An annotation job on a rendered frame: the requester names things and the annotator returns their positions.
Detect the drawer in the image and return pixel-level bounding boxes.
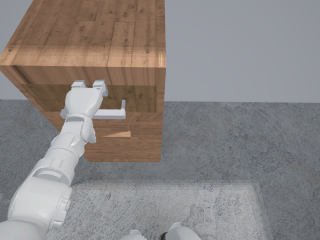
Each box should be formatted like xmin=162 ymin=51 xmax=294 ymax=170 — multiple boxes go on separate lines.
xmin=23 ymin=84 xmax=157 ymax=113

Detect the left robot shin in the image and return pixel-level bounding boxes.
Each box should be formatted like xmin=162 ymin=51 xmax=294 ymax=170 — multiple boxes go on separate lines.
xmin=130 ymin=230 xmax=142 ymax=236

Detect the robot shin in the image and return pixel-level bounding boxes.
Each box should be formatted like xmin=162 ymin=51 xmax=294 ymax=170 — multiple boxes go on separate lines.
xmin=130 ymin=230 xmax=142 ymax=236
xmin=169 ymin=222 xmax=181 ymax=231

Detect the robot left forearm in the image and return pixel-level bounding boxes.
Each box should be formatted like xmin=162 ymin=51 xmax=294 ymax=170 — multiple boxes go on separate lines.
xmin=7 ymin=113 xmax=93 ymax=219

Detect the right robot shin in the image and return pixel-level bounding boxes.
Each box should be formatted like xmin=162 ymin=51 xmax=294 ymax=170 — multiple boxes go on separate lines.
xmin=169 ymin=222 xmax=181 ymax=231

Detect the left robot hand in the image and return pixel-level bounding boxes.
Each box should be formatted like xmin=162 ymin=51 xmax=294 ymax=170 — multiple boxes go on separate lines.
xmin=65 ymin=79 xmax=109 ymax=144

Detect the left robot upper arm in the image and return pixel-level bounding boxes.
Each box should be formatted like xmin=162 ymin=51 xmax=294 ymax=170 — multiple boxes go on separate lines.
xmin=0 ymin=176 xmax=73 ymax=240

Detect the handle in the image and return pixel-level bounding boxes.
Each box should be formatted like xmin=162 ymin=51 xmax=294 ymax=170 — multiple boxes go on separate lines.
xmin=95 ymin=131 xmax=131 ymax=140
xmin=60 ymin=99 xmax=126 ymax=119

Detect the cabinet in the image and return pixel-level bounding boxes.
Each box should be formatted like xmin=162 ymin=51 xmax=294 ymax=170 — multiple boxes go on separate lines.
xmin=0 ymin=0 xmax=166 ymax=163

